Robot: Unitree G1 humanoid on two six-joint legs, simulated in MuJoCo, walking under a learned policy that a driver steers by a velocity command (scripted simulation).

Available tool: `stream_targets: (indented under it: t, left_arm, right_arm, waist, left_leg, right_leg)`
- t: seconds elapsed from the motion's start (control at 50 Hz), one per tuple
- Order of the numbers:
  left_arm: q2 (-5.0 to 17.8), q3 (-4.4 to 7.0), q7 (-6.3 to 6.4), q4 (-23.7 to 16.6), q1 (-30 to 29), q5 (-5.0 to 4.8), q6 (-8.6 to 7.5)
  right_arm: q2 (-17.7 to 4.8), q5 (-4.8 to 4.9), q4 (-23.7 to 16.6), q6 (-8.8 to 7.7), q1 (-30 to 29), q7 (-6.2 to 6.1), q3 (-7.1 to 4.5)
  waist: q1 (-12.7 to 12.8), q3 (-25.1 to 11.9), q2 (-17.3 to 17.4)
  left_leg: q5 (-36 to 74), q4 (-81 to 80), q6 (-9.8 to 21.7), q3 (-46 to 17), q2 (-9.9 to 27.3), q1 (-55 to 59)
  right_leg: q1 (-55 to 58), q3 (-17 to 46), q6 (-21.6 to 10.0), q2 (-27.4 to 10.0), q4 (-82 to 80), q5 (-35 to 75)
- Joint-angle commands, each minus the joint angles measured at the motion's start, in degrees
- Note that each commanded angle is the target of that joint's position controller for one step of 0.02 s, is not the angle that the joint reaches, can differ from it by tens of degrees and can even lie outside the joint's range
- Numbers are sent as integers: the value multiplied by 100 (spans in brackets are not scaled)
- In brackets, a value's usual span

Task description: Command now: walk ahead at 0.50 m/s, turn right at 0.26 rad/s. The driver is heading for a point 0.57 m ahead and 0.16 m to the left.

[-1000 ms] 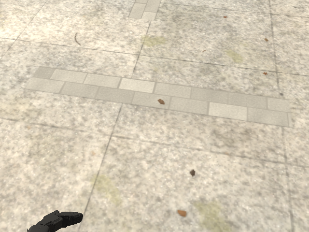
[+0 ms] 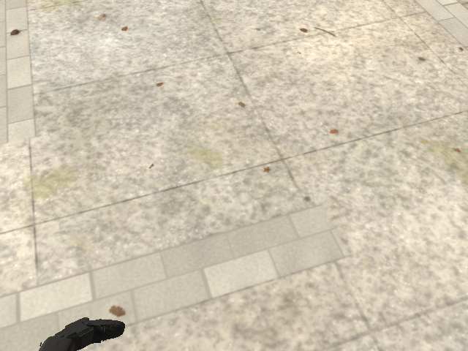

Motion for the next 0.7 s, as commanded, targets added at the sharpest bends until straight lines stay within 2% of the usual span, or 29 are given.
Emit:
stream_targets:
  t: [0.02, 0.04, 0.06, 0.08, 0.1, 0.12, 0.14, 0.18, 0.28, 0.34, 0.42, 0.44, 0.48, 0.5, 0.52, 0.54, 0.56, 0.58, 0.6, 0.62, 0.64, 0.66, 0.68, 0.7]
  left_arm:
    - [1530, 465, 248, 282, 2322, -106, -48]
    - [1412, 462, 326, 236, 2222, -204, -5]
    - [1143, 383, 384, 353, 1914, -192, -50]
    - [836, 286, 384, 448, 1732, -181, -114]
    - [648, 216, 382, 511, 1551, -198, -189]
    - [506, 168, 374, 529, 1402, -204, -249]
    - [439, 144, 364, 572, 1432, -205, -321]
    - [499, 160, 357, 705, 1541, -230, -420]
    - [432, 140, 382, 970, 1891, -233, -484]
    - [417, 112, 427, 1107, 2032, -240, -500]
    - [487, 100, 529, 1399, 2492, -217, -453]
    - [534, 102, 550, 1445, 2515, -206, -431]
    - [699, 123, 604, 1485, 2441, -191, -388]
    - [799, 145, 634, 1492, 2379, -182, -355]
    - [898, 170, 644, 1472, 2293, -162, -307]
    - [962, 185, 629, 1425, 2217, -166, -269]
    - [928, 171, 590, 1275, 2053, -198, -280]
    - [327, 77, 452, 865, 2168, -292, -354]
    - [736, 129, 418, 709, 1639, -215, -438]
    - [635, 89, 388, 576, 1320, -267, -523]
    - [633, 82, 387, 605, 1413, -297, -569]
    - [596, 90, 390, 589, 1377, -217, -502]
    - [546, 68, 383, 641, 1535, -108, -375]
    - [498, 64, 370, 691, 1685, -71, -253]
  right_arm:
    - [-357, 113, -637, -33, 432, 87, -26]
    - [-906, 49, -687, -15, -258, 55, -175]
    - [-706, 142, -743, -67, -565, 76, -121]
    - [-574, 158, -637, -87, -473, 97, -86]
    - [-537, 66, -541, -16, -358, 121, -98]
    - [-491, -15, -364, 94, -74, 146, -98]
    - [-456, -45, -278, 170, 20, 178, -114]
    - [-362, -27, -254, 239, -85, 244, -142]
    - [-273, -18, -458, 246, -1063, 298, -154]
    - [-158, -40, -604, 214, -1594, 346, -87]
    - [-75, -71, -884, 197, -2262, 415, -7]
    - [-86, -71, -920, 196, -2287, 419, -7]
    - [-170, -77, -895, 214, -2060, 390, -44]
    - [-241, -88, -830, 223, -1783, 363, -79]
    - [-359, -98, -711, 210, -1315, 336, -140]
    - [-534, -129, -512, 165, -641, 301, -238]
    - [-946, -203, -297, 144, 212, 222, -405]
    - [-1565, -101, -421, 217, -10, 150, -592]
    - [-1532, 66, -448, 258, -24, 157, -583]
    - [-1305, 82, -423, 257, -330, 103, -527]
    - [-956, 71, -373, 241, -530, 89, -438]
    - [-782, 70, -371, 192, -740, 71, -380]
    - [-684, 82, -411, 144, -913, 57, -336]
    - [-663, 93, -435, 77, -972, 67, -305]
  waist:
    - [921, -2291, -1460]
    - [1147, -1922, -414]
    - [959, -1147, -260]
    - [682, -663, -53]
    - [457, -453, -115]
    - [303, -376, -225]
    - [271, -357, -268]
    - [210, -223, -268]
    - [396, 193, -297]
    - [502, 293, -307]
    - [694, 408, -268]
    - [660, 373, -288]
    - [480, 127, -450]
    - [331, -58, -555]
    - [107, -339, -597]
    - [-210, -721, -518]
    - [-656, -1180, -38]
    - [-208, -1641, 1657]
    - [-388, -1740, 518]
    - [-232, -1006, 173]
    - [81, -417, -233]
    - [309, -174, -328]
    - [472, -148, -259]
    - [569, -161, -177]
  left_leg:
    - [-449, 4676, 236, -590, -384, -3729]
    - [63, 4971, 295, -1470, -256, -4133]
    - [493, 4782, 358, -1649, -86, -4156]
    - [698, 4207, 398, -1709, 76, -3814]
    - [784, 3801, 400, -1785, 159, -3510]
    - [872, 3627, 378, -1802, 139, -3172]
    - [968, 3573, 378, -1803, 68, -3034]
    - [1295, 3398, 381, -1826, 11, -3278]
    - [2343, 2511, 327, -1807, -8, -4190]
    - [2790, 1645, 345, -1473, -66, -4132]
    - [2650, 790, 558, -964, -198, -4101]
    - [2460, 640, 648, -854, -298, -3964]
    - [1917, 530, 881, -604, -629, -3413]
    - [1581, 532, 1018, -518, -816, -3054]
    - [1299, 440, 1176, -530, -977, -2500]
    - [1240, 83, 1365, -692, -1089, -1578]
    - [916, -433, 1713, -1668, -485, -231]
    - [1092, -926, 2690, -4978, 1267, 1578]
    - [1453, -1410, 2885, -5644, 1430, 1593]
    - [1711, -1515, 2672, -4817, 1362, 964]
    - [2266, -1665, 2353, -4276, 1134, 64]
    - [2674, -1722, 2103, -3831, 794, -470]
    - [2997, -1798, 1992, -3470, 544, -850]
    - [3747, -1795, 1940, -3190, 454, -1044]
  right_leg:
    - [4868, 4591, -1259, -2613, -1487, -1014]
    - [4449, 4059, -1156, -2486, -1578, -84]
    - [3675, 3000, -1027, -2271, -1557, 715]
    - [2878, 2303, -723, -1965, -1727, 1241]
    - [2425, 1833, -479, -1707, -1875, 1362]
    - [2090, 1473, -333, -1555, -2048, 1337]
    - [1953, 1307, -282, -1486, -2174, 1444]
    - [1981, 968, -195, -1406, -2402, 1494]
    - [2329, 300, 23, -1297, -2702, 1504]
    - [2529, -75, 101, -1282, -2685, 1914]
    - [3231, -397, 160, -1463, -2416, 2858]
    - [3386, -489, 194, -1501, -2225, 3373]
    - [3610, -673, 273, -1559, -1564, 5071]
    - [3668, -741, 288, -1595, -1057, 5796]
    - [3581, -779, 261, -1628, -265, 6038]
    - [3186, -798, 242, -1599, 836, 5471]
    - [2082, -873, 361, -1371, 2534, 3773]
    - [-642, -658, 763, 63, 4973, -1797]
    - [-1445, 691, 705, 47, 5411, -1926]
    - [-1666, 881, 665, -354, 5046, -1413]
    - [-1364, 803, 671, -569, 4365, -1133]
    - [-1064, 834, 729, -718, 3880, -1108]
    - [-699, 802, 819, -749, 3639, -1072]
    - [-477, 735, 896, -743, 3439, -1070]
